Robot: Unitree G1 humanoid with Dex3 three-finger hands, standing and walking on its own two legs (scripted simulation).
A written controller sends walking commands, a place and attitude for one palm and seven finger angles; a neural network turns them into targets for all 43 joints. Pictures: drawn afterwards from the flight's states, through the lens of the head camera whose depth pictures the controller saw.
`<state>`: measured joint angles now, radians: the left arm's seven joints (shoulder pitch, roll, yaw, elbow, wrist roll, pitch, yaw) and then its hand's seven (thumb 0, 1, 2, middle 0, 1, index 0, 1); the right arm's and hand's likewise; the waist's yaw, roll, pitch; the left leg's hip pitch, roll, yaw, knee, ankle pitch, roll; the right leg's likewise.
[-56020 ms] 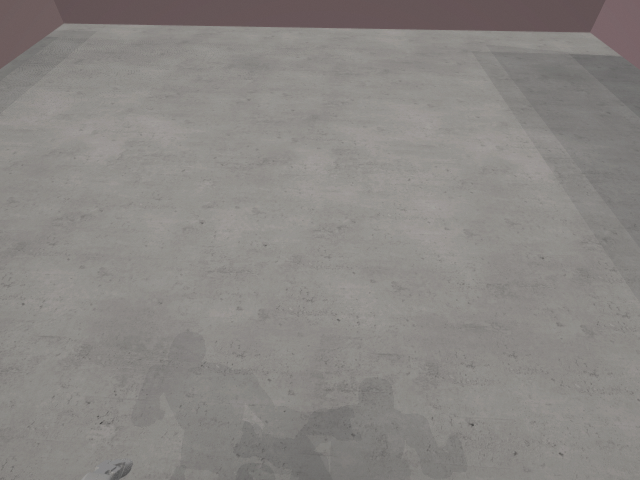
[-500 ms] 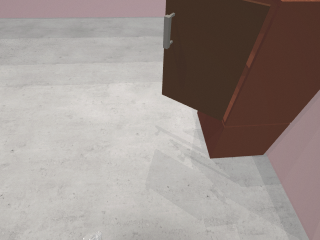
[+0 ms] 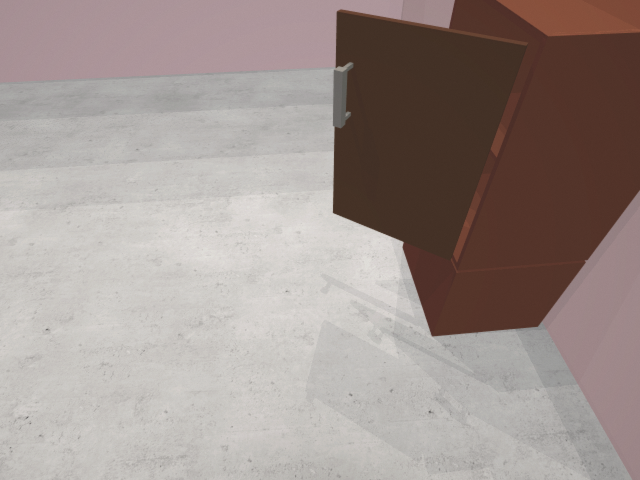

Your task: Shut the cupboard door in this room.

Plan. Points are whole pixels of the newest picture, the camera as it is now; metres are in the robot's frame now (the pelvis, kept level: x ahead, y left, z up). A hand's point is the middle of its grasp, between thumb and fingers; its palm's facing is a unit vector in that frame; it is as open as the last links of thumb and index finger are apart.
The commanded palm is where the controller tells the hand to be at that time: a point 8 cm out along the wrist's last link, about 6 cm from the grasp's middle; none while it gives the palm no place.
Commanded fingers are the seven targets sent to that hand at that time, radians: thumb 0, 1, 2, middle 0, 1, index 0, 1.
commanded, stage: let the arm hang, fingers relaxed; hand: left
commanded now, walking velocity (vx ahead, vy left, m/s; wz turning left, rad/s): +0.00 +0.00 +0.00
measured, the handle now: (344, 95) +0.94 -0.01 +0.05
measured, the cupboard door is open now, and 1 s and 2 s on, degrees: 53 53 53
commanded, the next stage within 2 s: look to check the result in 0.32 s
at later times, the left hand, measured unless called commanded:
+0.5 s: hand out of the picture -0.02 +0.17 -0.18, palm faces +0.04 -0.99 -0.16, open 7.4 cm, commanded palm none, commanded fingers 0.00 0.90 0.90 -0.20 -0.30 -0.20 -0.30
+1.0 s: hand out of the picture +0.02 +0.18 -0.17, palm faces +0.02 -0.98 -0.18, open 7.3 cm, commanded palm none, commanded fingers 0.00 0.90 0.90 -0.20 -0.30 -0.20 -0.30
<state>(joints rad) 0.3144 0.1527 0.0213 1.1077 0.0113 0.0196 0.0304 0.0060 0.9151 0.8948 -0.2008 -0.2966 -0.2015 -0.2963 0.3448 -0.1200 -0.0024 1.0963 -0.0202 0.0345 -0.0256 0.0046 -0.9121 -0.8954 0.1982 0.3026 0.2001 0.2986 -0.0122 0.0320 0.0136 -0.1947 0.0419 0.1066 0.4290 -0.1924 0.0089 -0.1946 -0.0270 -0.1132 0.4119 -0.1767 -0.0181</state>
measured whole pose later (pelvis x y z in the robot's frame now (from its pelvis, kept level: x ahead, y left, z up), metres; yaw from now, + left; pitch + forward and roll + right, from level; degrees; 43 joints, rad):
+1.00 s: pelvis +0.03 +0.02 +0.00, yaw -1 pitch -1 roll +0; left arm 0.28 0.12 0.02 1.14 0.01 0.00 0.04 0.01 0.91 0.89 -0.20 -0.30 -0.20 -0.30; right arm 0.30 -0.13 -0.01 1.12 -0.01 0.01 -0.03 0.00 -0.91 -0.90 0.20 0.30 0.20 0.30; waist -0.01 0.01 0.04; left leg -0.16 0.01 0.13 0.40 -0.22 0.03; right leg -0.18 -0.05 -0.09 0.41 -0.20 0.01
